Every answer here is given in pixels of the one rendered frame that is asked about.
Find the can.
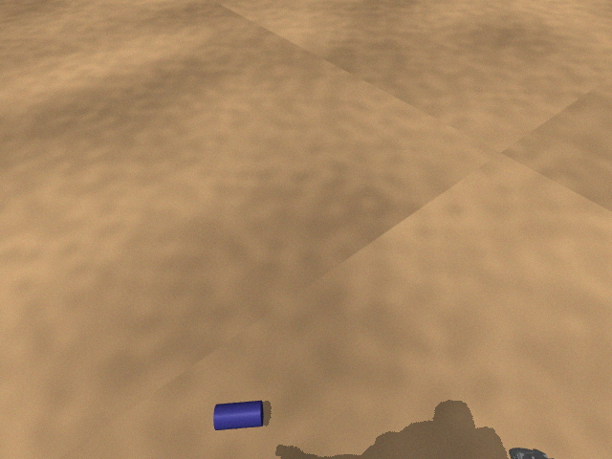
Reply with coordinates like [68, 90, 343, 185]
[213, 401, 263, 430]

